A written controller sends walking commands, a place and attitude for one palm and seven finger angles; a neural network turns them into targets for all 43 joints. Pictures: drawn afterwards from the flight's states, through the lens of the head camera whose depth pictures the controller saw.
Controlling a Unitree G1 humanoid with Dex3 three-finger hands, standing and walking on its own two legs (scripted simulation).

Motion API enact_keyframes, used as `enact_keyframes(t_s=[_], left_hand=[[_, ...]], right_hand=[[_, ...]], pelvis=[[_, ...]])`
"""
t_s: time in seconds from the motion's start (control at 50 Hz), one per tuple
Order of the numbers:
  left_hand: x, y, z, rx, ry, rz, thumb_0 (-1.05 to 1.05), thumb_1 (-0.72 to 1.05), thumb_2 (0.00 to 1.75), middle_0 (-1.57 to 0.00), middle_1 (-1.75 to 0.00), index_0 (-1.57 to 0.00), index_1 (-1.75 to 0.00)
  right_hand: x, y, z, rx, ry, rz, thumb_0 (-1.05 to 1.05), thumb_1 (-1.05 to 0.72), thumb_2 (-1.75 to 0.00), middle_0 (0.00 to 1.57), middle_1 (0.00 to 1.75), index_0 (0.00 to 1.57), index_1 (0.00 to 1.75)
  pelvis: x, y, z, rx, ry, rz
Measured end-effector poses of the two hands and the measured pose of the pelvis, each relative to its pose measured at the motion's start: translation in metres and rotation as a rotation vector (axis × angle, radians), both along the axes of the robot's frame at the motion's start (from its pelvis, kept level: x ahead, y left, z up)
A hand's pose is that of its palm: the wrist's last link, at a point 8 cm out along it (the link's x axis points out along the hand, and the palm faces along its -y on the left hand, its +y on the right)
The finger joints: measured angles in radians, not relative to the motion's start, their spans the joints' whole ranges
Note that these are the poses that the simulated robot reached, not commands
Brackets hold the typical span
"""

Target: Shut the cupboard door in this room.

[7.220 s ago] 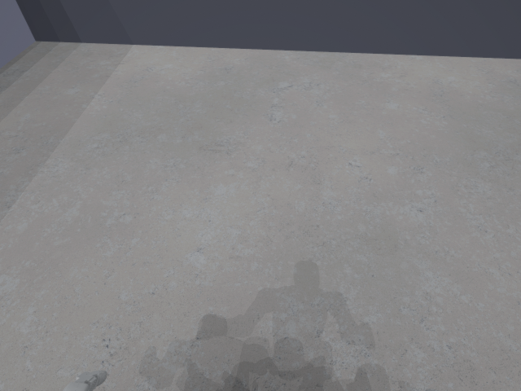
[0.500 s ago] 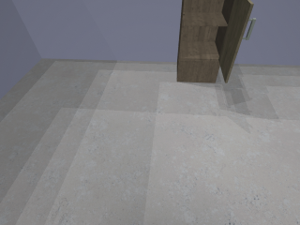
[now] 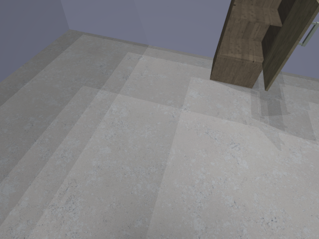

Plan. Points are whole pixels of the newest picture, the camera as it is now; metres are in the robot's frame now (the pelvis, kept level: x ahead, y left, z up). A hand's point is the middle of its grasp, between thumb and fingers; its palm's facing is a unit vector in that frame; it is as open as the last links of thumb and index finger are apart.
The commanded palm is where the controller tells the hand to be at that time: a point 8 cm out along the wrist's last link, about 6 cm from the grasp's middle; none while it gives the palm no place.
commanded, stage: stand and wait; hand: left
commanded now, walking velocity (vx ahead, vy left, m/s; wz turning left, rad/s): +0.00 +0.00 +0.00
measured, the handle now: (306, 34) +1.25 -0.78 -0.03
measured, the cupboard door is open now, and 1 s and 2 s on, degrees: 90 90 90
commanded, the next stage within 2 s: turn or walk to find it in 0.10 s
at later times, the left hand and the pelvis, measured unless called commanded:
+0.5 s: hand out of the picture -0.01 +0.19 -0.18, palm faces +0.20 -0.96 -0.19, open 7.4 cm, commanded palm none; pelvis -0.01 +0.01 +0.00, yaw +9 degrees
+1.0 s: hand out of the picture +0.03 +0.17 -0.13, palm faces +0.32 -0.90 -0.30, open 7.4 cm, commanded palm none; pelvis -0.02 -0.06 +0.01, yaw +19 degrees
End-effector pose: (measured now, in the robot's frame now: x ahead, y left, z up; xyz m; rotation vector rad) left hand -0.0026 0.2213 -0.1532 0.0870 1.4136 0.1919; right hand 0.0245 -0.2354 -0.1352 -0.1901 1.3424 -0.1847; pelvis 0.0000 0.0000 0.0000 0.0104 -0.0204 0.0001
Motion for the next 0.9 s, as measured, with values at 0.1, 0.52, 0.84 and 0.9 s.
enact_keyframes(t_s=[0.1,0.52,0.84,0.9], left_hand=[[0.006,0.007,0.015,0.026,-0.017,-0.007,0.01,0.91,0.9,-0.19,-0.3,-0.2,-0.3],[-0.028,0.023,-0.001,0.026,-0.027,0.12,0.0,0.9,0.9,-0.2,-0.3,-0.2,-0.3],[0.027,0.034,0.046,0.151,-0.236,0.124,0.0,0.91,0.9,-0.19,-0.3,-0.2,-0.3],[0.031,0.017,0.051,0.176,-0.285,0.13,0.0,0.91,0.9,-0.19,-0.3,-0.2,-0.3]], right_hand=[[0.034,0.008,0.003,0.021,-0.085,0.039,0.01,-0.93,-0.9,0.2,0.3,0.2,0.3],[0.057,0.002,0.005,-0.02,-0.046,0.174,0.01,-0.91,-0.9,0.2,0.3,0.2,0.3],[0.04,-0.005,-0.001,0.058,-0.027,0.225,0.01,-0.91,-0.9,0.2,0.3,0.2,0.3],[0.042,-0.021,-0.014,0.082,-0.023,0.237,0.01,-0.91,-0.9,0.2,0.3,0.2,0.3]], pelvis=[[0.001,0.001,0.008,-0.001,0.008,0.013],[-0.01,0.007,-0.004,-0.002,0.012,0.15],[-0.022,-0.018,0.009,-0.002,0.025,0.253],[-0.023,-0.036,0.003,0.015,0.027,0.278]])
